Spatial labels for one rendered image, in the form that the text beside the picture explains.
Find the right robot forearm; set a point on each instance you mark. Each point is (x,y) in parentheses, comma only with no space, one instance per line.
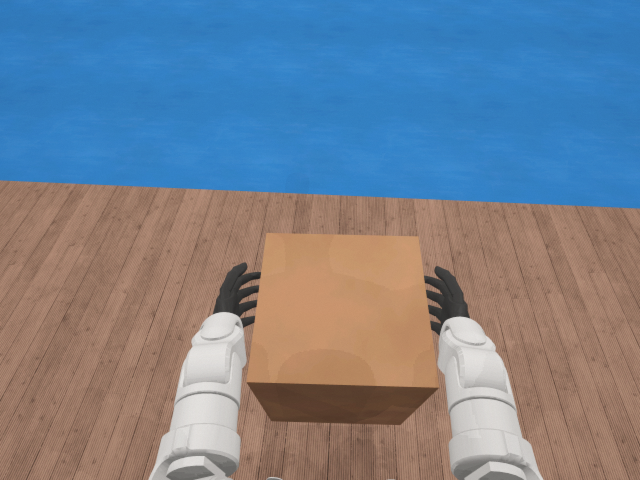
(486,442)

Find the carton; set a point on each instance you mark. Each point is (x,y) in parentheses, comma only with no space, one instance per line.
(342,331)

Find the left robot hand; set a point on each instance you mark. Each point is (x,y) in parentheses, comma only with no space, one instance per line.
(230,295)

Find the right robot hand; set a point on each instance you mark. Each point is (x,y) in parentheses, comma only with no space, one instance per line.
(452,300)

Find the left robot forearm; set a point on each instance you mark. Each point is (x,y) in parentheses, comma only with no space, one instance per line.
(203,439)

